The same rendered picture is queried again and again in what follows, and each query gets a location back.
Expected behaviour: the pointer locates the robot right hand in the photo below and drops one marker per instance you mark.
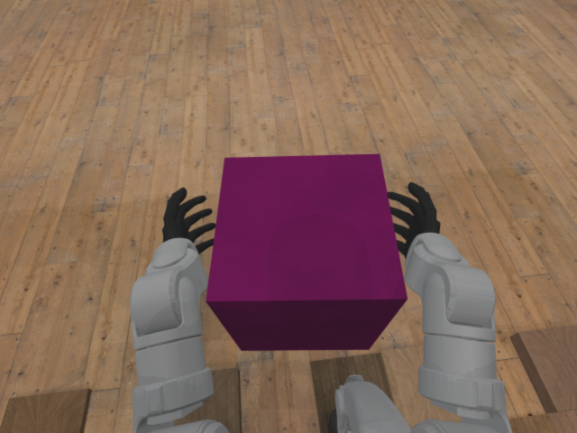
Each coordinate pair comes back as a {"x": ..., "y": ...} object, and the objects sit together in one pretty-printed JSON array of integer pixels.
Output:
[{"x": 423, "y": 219}]

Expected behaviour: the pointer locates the left robot forearm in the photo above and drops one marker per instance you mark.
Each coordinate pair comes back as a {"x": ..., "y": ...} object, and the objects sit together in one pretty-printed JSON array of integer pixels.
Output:
[{"x": 172, "y": 376}]

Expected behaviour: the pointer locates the carton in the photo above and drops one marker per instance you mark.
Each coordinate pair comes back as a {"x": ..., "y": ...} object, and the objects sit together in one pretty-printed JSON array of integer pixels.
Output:
[{"x": 305, "y": 255}]

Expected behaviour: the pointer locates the right robot thigh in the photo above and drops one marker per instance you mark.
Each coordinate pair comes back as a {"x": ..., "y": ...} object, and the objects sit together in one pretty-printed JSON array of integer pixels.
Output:
[{"x": 362, "y": 407}]

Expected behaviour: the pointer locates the right robot forearm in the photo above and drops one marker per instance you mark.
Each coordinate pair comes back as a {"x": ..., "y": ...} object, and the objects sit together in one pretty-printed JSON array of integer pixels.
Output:
[{"x": 459, "y": 369}]

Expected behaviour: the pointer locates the robot left hand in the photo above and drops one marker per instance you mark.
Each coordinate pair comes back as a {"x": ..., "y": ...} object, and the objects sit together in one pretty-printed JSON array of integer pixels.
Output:
[{"x": 176, "y": 226}]

